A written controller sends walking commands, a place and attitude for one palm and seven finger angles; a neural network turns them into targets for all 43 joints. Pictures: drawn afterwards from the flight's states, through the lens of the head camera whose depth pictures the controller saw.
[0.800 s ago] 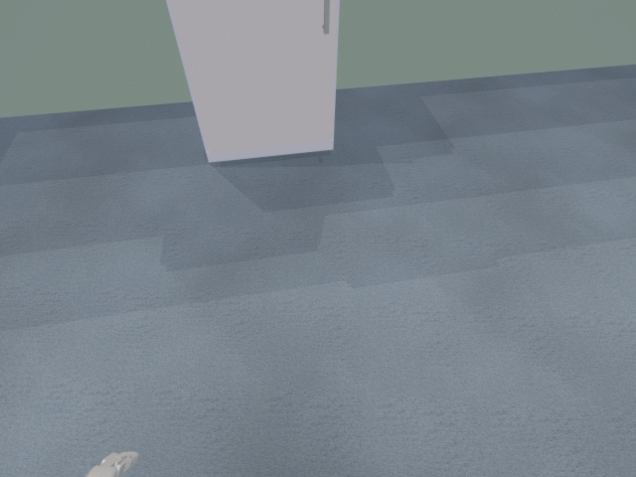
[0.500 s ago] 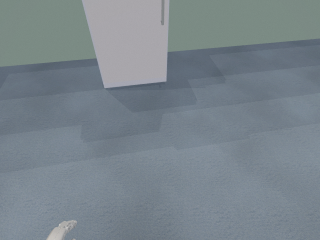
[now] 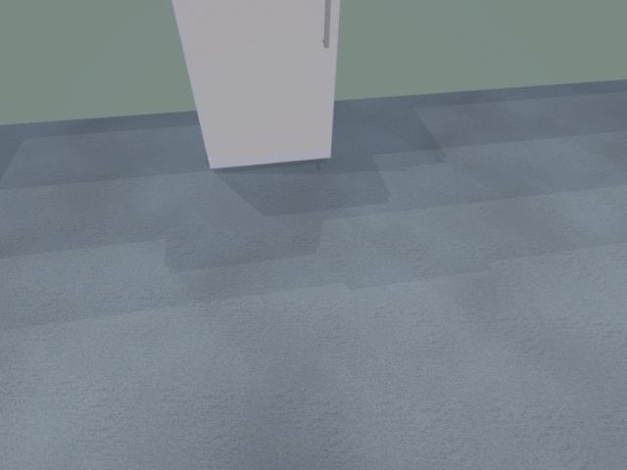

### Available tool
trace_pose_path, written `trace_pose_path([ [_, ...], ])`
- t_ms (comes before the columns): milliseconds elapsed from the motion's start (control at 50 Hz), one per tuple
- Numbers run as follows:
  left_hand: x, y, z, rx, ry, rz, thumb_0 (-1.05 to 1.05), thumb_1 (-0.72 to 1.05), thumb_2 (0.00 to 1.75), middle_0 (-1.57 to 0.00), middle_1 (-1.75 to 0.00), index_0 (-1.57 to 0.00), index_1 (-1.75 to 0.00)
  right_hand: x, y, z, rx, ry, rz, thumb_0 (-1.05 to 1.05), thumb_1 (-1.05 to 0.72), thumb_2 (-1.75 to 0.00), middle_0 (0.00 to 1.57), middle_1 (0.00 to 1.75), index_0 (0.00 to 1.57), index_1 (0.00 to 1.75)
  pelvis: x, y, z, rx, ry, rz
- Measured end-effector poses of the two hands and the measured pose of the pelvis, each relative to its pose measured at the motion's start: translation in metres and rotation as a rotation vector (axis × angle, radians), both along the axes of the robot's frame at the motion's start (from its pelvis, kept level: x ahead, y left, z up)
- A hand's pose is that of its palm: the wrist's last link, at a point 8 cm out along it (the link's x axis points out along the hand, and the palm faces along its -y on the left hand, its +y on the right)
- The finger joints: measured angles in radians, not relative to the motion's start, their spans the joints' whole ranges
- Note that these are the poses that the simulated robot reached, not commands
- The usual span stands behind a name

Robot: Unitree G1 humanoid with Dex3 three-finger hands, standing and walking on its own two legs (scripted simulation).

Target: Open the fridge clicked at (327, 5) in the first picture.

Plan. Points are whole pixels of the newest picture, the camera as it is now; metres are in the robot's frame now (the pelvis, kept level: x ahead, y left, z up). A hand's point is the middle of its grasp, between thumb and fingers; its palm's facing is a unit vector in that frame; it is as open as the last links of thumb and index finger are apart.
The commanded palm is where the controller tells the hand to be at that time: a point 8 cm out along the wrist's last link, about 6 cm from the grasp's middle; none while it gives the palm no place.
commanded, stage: stand and wait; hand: right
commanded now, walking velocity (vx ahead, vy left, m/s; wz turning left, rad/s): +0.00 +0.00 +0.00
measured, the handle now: out of the picture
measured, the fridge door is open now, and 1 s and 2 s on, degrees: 0 0 0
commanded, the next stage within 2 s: look at it before walking up in 0.30 s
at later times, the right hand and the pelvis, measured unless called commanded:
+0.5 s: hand out of the picture +0.06 -0.24 -0.16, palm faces -0.04 +0.94 -0.33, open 7.4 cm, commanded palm none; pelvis -0.01 +0.00 +0.00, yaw +0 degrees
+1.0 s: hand out of the picture +0.07 -0.25 -0.16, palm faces -0.04 +0.94 -0.33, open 7.4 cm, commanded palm none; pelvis +0.00 +0.00 +0.00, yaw +0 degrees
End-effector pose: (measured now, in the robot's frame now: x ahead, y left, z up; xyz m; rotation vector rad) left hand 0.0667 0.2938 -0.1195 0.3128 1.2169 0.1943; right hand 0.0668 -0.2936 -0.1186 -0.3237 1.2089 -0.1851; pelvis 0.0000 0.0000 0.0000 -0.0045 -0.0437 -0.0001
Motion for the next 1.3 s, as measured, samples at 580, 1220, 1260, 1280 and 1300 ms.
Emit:
trace_pose_path([
  [580, -0.010, 0.000, 0.001, -0.005, 0.009, 0.005, 0.00, 0.90, 0.90, -0.20, -0.30, -0.20, -0.30, -0.011, 0.008, -0.003, 0.016, 0.012, 0.005, 0.01, -0.91, -0.90, 0.21, 0.30, 0.20, 0.30, -0.008, 0.003, 0.001, 0.002, 0.006, 0.002],
  [1220, 0.003, -0.009, 0.001, -0.009, 0.003, -0.006, 0.00, 0.90, 0.90, -0.20, -0.30, -0.20, -0.30, -0.006, 0.004, -0.004, 0.015, 0.020, -0.004, 0.01, -0.91, -0.90, 0.20, 0.30, 0.20, 0.30, 0.000, -0.002, 0.001, 0.003, 0.012, 0.002],
  [1260, 0.000, -0.014, -0.003, -0.023, 0.016, 0.000, 0.00, 0.90, 0.90, -0.20, -0.30, -0.20, -0.30, -0.010, 0.009, -0.009, 0.030, 0.034, -0.010, 0.00, -0.91, -0.90, 0.20, 0.30, 0.20, 0.30, 0.005, -0.002, 0.000, 0.004, 0.015, 0.006],
  [1280, -0.003, -0.018, -0.006, -0.031, 0.026, 0.003, 0.00, 0.90, 0.90, -0.20, -0.30, -0.20, -0.30, -0.012, 0.012, -0.012, 0.042, 0.044, -0.014, 0.00, -0.91, -0.90, 0.20, 0.30, 0.20, 0.30, 0.008, -0.002, -0.001, 0.005, 0.017, 0.008],
  [1300, -0.005, -0.022, -0.009, -0.041, 0.037, 0.008, 0.00, 0.90, 0.90, -0.20, -0.30, -0.20, -0.30, -0.015, 0.016, -0.015, 0.055, 0.056, -0.018, 0.00, -0.91, -0.90, 0.20, 0.30, 0.20, 0.30, 0.011, -0.003, -0.002, 0.007, 0.020, 0.009],
])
